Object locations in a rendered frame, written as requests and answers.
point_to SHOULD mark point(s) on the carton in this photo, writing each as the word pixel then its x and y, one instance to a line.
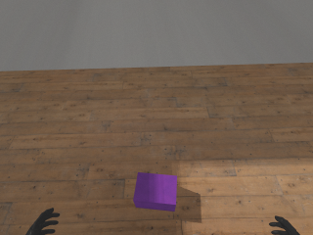
pixel 155 191

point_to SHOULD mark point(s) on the right robot hand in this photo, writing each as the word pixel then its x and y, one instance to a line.
pixel 283 223

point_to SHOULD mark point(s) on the left robot hand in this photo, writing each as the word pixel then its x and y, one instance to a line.
pixel 40 223

